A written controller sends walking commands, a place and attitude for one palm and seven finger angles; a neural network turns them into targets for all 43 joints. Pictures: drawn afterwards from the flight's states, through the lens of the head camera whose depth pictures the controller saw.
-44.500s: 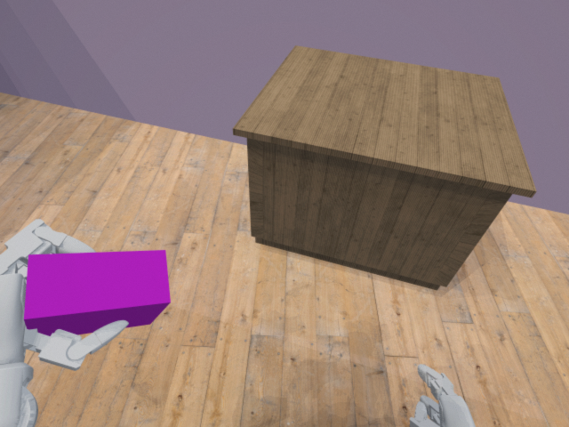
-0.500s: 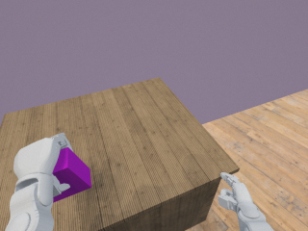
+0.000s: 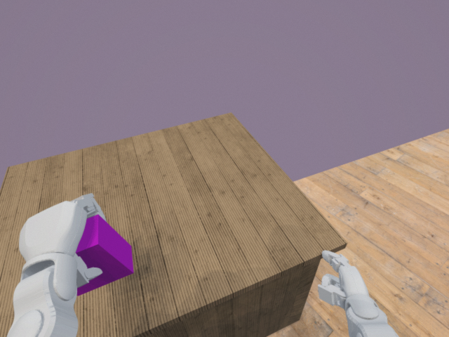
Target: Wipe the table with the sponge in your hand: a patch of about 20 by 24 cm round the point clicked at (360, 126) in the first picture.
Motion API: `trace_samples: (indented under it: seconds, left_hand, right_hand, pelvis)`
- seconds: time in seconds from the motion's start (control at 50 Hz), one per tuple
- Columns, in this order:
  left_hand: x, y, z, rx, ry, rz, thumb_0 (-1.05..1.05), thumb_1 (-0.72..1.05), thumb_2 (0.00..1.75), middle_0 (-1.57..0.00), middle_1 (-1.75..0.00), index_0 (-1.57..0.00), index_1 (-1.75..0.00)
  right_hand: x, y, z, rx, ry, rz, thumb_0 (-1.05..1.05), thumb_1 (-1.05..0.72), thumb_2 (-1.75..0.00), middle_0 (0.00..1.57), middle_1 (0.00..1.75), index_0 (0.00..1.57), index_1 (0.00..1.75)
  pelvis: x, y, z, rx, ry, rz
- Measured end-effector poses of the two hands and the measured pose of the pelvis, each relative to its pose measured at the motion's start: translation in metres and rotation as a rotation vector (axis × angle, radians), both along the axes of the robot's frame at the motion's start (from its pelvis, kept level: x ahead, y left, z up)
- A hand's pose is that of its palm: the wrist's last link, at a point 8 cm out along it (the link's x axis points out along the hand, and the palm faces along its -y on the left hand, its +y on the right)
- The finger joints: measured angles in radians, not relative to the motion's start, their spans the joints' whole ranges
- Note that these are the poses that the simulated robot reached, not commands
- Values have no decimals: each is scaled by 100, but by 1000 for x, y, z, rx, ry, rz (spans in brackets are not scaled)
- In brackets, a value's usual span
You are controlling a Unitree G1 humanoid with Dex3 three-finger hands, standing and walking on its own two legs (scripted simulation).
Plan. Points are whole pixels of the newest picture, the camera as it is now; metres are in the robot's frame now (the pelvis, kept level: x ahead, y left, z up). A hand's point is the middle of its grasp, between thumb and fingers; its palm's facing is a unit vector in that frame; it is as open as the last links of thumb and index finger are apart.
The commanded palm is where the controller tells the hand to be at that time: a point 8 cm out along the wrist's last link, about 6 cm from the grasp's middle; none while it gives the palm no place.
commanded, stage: step back with the hand held close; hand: left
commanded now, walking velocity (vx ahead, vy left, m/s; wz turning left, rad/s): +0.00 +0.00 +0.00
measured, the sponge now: (94, 261) +0.20 +0.28 +0.05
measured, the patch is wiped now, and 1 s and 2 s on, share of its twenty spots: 1.00 1.00 1.00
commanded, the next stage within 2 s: stop stepping back and stand still in 1.38 s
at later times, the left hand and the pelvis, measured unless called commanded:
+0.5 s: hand (76, 230) +0.19 +0.26 +0.16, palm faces +0.37 -0.83 -0.42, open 10.0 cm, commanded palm +0.14 +0.29 +0.17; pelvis -0.01 +0.01 -0.01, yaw +2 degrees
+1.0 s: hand (48, 253) +0.16 +0.29 +0.14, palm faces +0.36 -0.86 -0.36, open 10.0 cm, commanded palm +0.09 +0.31 +0.17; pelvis -0.07 +0.04 -0.01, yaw -2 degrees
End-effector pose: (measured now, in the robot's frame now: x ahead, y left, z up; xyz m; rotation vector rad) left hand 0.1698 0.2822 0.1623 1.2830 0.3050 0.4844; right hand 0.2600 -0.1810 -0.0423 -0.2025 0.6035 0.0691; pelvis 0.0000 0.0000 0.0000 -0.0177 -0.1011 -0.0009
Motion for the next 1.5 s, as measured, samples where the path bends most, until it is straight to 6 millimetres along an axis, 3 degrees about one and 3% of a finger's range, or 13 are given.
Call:
trace_samples:
  seconds: [0.12, 0.2, 0.3, 0.44, 0.56, 0.7, 0.9, 0.98, 1.06, 1.18, 1.32, 1.4, 1.5]
  left_hand:
    - [3, -1, -3, -7, 9, 4, -1, -51, 105, -72, -136, -77, -132]
    - [8, 2, -9, -583, -225, -177, -1, -51, 105, -72, -137, -77, -132]
    - [-1, -6, -5, -769, -418, -316, -1, -51, 104, -72, -137, -77, -133]
    - [-17, 5, 17, -703, -519, -397, -1, -52, 105, -73, -137, -77, -133]
    - [-22, 30, 5, -707, -554, -349, -1, -52, 105, -73, -138, -77, -134]
    - [-34, 34, -16, -755, -556, -393, -1, -52, 105, -73, -138, -77, -134]
    - [-57, 59, 21, -616, -654, -438, -1, -52, 105, -73, -138, -78, -134]
    - [-52, 55, 2, -707, -615, -412, -1, -52, 105, -73, -138, -77, -134]
    - [-57, 30, -15, -769, -498, -487, -1, -52, 105, -73, -139, -77, -135]
    - [-111, 4, 8, -665, -433, -653, -1, -53, 106, -73, -138, -78, -134]
    - [-199, 30, 30, -616, -643, -575, -1, -53, 106, -73, -138, -78, -134]
    - [-219, 61, 8, -742, -805, -415, -1, -53, 106, -74, -138, -78, -134]
    - [-237, 76, -20, -790, -735, -382, -1, -53, 106, -73, -139, -78, -135]
  right_hand:
    - [2, -2, 1, 1, -4, -3, 1, -91, -90, 20, 30, 20, 30]
    - [-8, -4, 9, -18, -49, 4, 1, -91, -90, 20, 30, 20, 30]
    - [-41, -24, -2, -99, 31, -50, 1, -91, -90, 20, 30, 21, 30]
    - [-98, -59, -33, -189, 203, -189, 1, -91, -90, 20, 30, 21, 30]
    - [-130, -61, -38, -192, 217, -264, 1, -91, -90, 20, 30, 20, 30]
    - [-141, -39, -23, -216, 143, -235, 1, -91, -90, 20, 30, 20, 30]
    - [-137, -4, -13, -200, 102, -144, 1, -90, -90, 20, 30, 21, 30]
    - [-140, 6, -17, -169, 107, -114, 1, -90, -90, 20, 30, 21, 30]
    - [-154, 9, -22, -132, 85, -109, 1, -90, -90, 20, 30, 21, 30]
    - [-204, -6, -26, -117, 56, -142, 1, -90, -90, 20, 30, 21, 30]
    - [-290, -34, -31, -175, 174, -230, 1, -90, -90, 20, 30, 21, 30]
    - [-322, -34, -27, -264, 225, -203, 1, -91, -90, 20, 30, 21, 30]
    - [-344, -13, -24, -278, 151, -190, 1, -91, -90, 20, 30, 20, 30]
  pelvis:
    - [1, -1, 0, 0, 3, -1]
    - [0, -6, -1, -7, 51, 26]
    - [-1, -9, -4, -15, 112, 33]
    - [-3, 3, -9, -25, 145, 40]
    - [-14, 14, -12, -38, 142, 36]
    - [-34, 27, -17, -49, 139, 21]
    - [-46, 39, -6, -78, 208, 8]
    - [-67, 38, -5, -63, 222, -21]
    - [-99, 35, -10, -35, 194, -51]
    - [-146, 28, -20, -52, 163, -56]
    - [-173, 25, -18, -66, 140, -3]
    - [-197, 33, -15, -55, 171, 47]
    - [-262, 54, -25, -32, 180, 58]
